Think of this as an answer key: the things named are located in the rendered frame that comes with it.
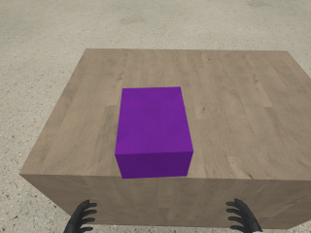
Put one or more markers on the right robot hand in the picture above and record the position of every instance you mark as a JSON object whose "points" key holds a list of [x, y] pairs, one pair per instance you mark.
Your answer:
{"points": [[247, 219]]}

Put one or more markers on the pedestal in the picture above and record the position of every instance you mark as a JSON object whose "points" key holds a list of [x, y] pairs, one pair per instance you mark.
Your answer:
{"points": [[249, 117]]}

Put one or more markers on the left robot hand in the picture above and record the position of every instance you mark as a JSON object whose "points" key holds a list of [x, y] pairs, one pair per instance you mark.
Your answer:
{"points": [[76, 220]]}

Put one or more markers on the carton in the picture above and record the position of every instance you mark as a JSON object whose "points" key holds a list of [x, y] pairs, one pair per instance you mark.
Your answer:
{"points": [[153, 138]]}

